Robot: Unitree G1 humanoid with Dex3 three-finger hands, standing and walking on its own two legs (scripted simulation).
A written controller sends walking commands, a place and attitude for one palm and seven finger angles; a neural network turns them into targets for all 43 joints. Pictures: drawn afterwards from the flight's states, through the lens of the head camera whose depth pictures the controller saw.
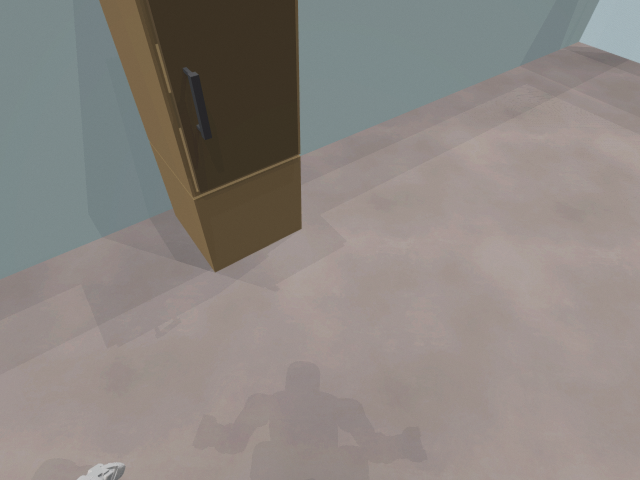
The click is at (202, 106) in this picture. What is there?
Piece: cupboard door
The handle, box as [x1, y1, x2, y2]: [183, 67, 211, 139]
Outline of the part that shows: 184,67 183,71 188,76 199,122 196,125 204,139 211,137 199,78 195,72 191,72 186,67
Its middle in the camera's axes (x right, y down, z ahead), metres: -0.32 -0.35 +1.00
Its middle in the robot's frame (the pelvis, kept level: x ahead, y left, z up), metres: +0.97 +0.37 -0.04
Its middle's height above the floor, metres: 0.73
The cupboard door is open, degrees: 0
